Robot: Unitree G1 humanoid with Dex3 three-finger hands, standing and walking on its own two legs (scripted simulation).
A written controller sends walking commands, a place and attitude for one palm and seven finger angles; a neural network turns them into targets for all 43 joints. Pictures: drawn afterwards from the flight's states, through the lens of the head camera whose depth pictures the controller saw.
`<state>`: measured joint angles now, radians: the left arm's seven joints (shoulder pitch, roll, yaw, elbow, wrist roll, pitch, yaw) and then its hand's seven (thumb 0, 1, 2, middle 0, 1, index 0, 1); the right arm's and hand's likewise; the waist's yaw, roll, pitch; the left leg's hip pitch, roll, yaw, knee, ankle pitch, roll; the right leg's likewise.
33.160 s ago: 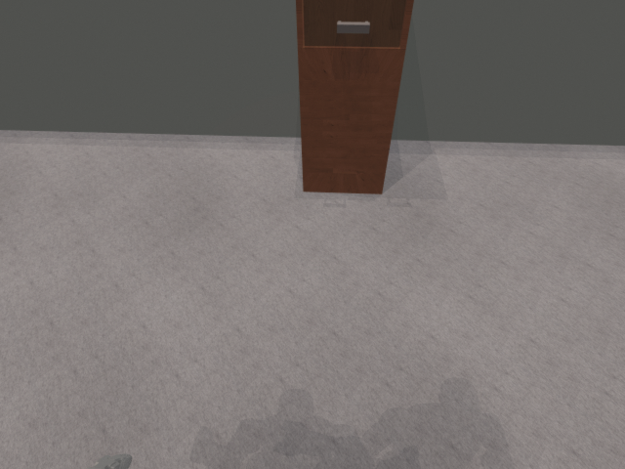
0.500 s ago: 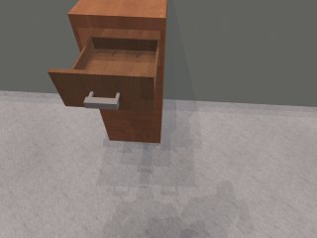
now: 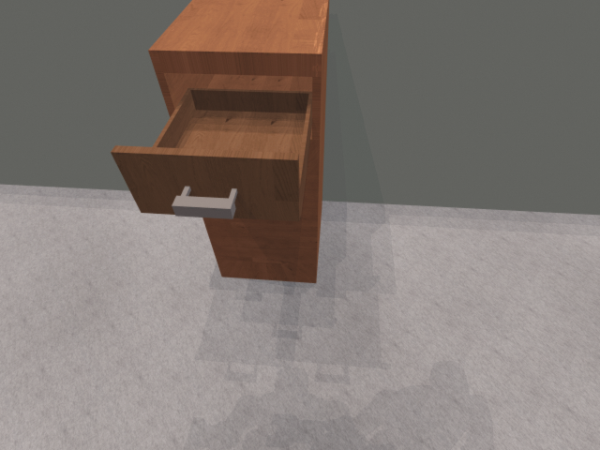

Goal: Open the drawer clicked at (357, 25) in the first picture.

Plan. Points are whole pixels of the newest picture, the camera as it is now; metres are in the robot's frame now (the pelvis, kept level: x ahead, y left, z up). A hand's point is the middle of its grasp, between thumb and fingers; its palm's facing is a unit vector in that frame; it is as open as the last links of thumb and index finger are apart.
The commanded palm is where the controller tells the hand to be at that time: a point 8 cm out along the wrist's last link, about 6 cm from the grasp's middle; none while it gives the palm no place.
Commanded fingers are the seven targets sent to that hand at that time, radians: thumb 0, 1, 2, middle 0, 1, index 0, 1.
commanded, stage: let the arm hang, fingers relaxed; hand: left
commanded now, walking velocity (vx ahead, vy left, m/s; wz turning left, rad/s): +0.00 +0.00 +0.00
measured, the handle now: (207, 199) +0.54 +0.21 +0.00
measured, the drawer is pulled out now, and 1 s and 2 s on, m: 0.30 0.30 0.30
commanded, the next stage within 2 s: look to check the result in 0.28 s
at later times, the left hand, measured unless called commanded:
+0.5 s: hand out of the picture +0.11 +0.24 -0.15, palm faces -0.05 -0.94 -0.33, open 7.4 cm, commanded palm none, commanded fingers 0.00 0.90 0.90 -0.20 -0.30 -0.20 -0.30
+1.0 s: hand out of the picture +0.12 +0.24 -0.15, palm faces -0.04 -0.94 -0.35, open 7.4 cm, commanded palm none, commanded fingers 0.00 0.90 0.90 -0.20 -0.30 -0.20 -0.30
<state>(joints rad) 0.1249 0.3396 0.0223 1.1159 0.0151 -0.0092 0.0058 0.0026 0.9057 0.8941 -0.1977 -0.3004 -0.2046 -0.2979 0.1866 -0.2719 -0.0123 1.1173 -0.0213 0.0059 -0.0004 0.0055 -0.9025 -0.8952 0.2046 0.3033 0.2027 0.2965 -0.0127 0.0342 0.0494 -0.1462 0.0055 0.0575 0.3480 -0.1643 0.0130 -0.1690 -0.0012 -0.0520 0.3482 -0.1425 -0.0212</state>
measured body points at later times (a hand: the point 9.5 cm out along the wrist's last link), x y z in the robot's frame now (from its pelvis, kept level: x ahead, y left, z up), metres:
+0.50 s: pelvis +0.02 -0.01 +0.00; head +0.04 -0.01 +0.45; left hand +0.11 +0.29 -0.13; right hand +0.07 -0.31 -0.14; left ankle +0.02 +0.11 -0.75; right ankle +0.03 -0.11 -0.75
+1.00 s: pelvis +0.03 -0.01 +0.00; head +0.06 -0.01 +0.45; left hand +0.12 +0.29 -0.13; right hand +0.10 -0.30 -0.14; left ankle +0.02 +0.11 -0.75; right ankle +0.03 -0.11 -0.75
